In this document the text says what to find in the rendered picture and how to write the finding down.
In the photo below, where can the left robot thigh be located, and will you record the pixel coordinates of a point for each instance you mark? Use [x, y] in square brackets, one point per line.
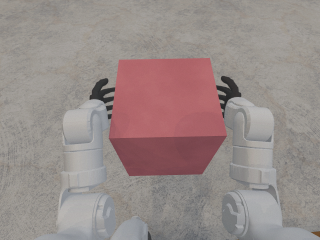
[132, 229]

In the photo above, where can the robot left forearm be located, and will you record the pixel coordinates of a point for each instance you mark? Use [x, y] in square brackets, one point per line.
[82, 143]

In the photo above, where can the carton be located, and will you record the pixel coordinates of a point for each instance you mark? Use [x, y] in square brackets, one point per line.
[166, 116]

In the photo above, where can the robot right upper arm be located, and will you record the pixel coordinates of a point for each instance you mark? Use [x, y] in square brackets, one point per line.
[255, 215]

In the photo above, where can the robot right forearm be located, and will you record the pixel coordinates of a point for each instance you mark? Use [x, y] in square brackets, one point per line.
[253, 141]

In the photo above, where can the left robot shin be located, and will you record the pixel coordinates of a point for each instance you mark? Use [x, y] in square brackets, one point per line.
[136, 217]

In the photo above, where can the robot left hand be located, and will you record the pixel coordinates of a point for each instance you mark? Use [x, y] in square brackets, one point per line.
[98, 94]

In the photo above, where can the robot right hand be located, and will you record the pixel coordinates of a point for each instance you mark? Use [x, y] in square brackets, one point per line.
[230, 93]

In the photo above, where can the robot left upper arm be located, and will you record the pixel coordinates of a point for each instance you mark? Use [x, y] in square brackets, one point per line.
[88, 216]

